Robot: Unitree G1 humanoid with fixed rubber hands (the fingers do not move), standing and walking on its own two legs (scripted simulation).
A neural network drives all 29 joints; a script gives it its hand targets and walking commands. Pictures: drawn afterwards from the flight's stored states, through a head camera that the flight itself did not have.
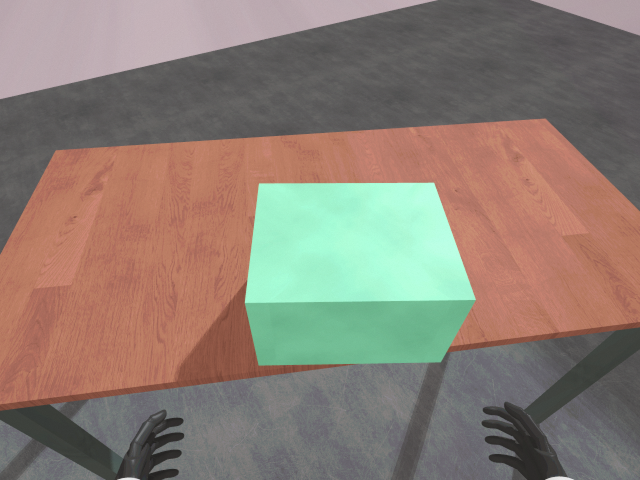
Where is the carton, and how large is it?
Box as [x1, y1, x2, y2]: [245, 183, 475, 365]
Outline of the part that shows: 259,183 245,297 246,310 259,365 430,362 441,360 475,299 433,183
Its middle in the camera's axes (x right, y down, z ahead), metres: +0.05 +0.05 +0.61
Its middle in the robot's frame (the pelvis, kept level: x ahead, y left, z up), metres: +0.43 -0.02 -0.01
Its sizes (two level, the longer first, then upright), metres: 0.280 0.224 0.171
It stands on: a table, 0.69 m high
